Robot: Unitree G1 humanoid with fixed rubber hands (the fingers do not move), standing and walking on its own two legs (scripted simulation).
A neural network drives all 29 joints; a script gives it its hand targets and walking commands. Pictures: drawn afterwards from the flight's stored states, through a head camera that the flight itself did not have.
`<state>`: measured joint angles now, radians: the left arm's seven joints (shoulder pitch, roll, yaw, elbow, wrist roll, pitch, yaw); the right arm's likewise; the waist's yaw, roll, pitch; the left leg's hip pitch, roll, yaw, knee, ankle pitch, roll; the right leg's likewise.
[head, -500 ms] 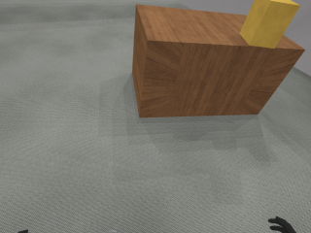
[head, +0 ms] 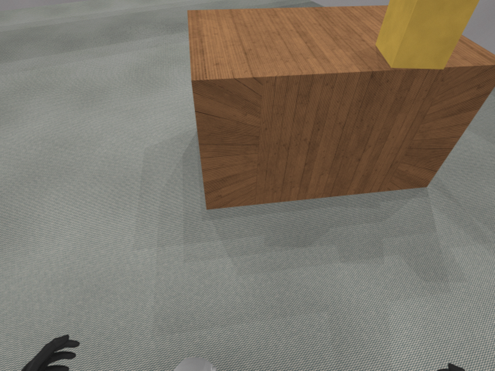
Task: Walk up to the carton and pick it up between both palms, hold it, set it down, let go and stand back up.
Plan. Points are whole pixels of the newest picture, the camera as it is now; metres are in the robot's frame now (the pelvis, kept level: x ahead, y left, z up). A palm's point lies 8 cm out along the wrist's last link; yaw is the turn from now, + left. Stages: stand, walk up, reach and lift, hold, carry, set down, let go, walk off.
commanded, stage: walk up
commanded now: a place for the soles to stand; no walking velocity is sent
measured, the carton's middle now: (423, 17) +1.26 -0.59 +0.11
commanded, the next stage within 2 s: none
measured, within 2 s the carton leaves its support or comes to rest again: neither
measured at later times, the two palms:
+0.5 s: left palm (146, 261) +0.34 +0.20 -0.05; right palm out of the picture +0.25 -0.46 -0.01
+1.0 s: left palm (198, 242) +0.41 +0.12 -0.08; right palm out of the picture +0.49 -0.55 -0.02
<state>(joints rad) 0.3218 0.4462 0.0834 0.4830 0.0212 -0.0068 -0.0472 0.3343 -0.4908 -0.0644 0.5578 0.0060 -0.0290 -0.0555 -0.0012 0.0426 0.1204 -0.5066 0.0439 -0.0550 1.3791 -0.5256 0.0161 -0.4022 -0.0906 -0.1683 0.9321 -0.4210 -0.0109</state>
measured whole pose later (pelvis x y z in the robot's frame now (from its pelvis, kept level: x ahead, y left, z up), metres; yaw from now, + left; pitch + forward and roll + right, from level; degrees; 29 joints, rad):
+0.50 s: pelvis +0.18 -0.11 +0.00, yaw -1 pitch -8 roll +4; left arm 0.26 0.50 0.11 0.43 0.02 0.07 -0.10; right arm 0.42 -0.52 -0.07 0.52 -0.04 -0.09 -0.08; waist -0.01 -0.16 0.12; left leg -0.25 0.11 0.13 0.91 -0.51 -0.05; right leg -0.60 -0.17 0.05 1.06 -0.37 -0.02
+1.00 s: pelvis +0.34 -0.23 +0.00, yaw +4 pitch -5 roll +3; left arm 0.32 0.50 0.12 0.52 0.03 0.10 -0.06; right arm 0.37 -0.48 -0.05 0.54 -0.03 -0.07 -0.11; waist 0.07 -0.14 0.11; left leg -0.39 0.00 0.14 0.93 -0.44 0.05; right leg -0.54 -0.04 0.04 1.32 -0.55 -0.02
